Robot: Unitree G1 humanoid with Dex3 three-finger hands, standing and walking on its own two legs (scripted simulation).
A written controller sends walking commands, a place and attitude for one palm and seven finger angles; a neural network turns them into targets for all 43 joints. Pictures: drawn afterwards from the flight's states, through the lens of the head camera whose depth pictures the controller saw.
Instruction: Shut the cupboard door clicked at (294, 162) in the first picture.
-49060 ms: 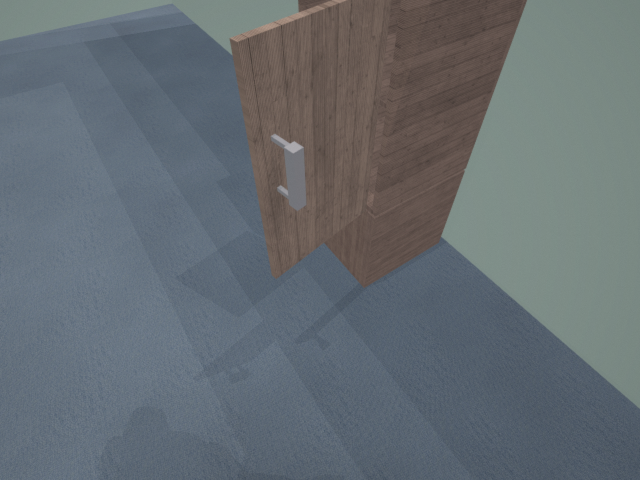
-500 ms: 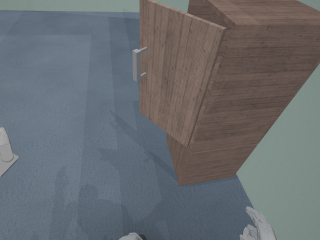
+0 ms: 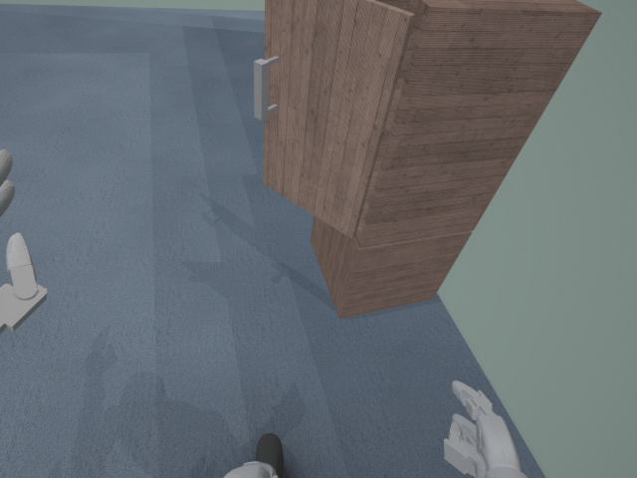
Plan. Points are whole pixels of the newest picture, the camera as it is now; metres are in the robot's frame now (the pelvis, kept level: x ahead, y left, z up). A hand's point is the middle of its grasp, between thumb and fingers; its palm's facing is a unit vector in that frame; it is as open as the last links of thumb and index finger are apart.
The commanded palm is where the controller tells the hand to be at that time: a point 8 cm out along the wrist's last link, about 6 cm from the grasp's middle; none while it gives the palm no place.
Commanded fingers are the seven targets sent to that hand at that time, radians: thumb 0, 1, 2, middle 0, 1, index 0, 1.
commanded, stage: stop stepping back and stand still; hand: left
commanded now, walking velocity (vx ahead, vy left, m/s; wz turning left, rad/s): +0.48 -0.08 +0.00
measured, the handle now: (267, 87) +0.97 +0.13 +0.02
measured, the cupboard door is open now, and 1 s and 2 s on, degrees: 36 36 36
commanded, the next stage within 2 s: let the arm hang, fingers relaxed in 1.48 s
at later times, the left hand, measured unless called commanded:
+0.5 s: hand out of the picture +0.06 +0.29 +0.18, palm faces +0.31 -0.82 -0.48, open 7.5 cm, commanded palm +0.00 +0.34 +0.19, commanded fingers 0.00 0.90 0.90 -0.20 -0.30 -0.20 -0.30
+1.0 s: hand out of the picture +0.11 +0.31 +0.19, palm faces +0.46 -0.76 -0.46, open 7.5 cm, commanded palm +0.03 +0.35 +0.19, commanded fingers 0.00 0.90 0.90 -0.20 -0.30 -0.20 -0.30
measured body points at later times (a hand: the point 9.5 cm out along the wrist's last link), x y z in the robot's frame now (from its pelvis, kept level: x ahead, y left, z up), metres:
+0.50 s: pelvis -0.14 +0.05 +0.01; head -0.16 +0.07 +0.46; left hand +0.04 +0.33 +0.21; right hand -0.04 -0.17 -0.08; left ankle -0.15 +0.18 -0.72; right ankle -0.12 -0.05 -0.68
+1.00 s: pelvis -0.11 +0.05 +0.00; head -0.09 +0.06 +0.45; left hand +0.08 +0.35 +0.22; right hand +0.08 -0.18 -0.08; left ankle -0.05 +0.18 -0.73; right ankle -0.14 -0.05 -0.73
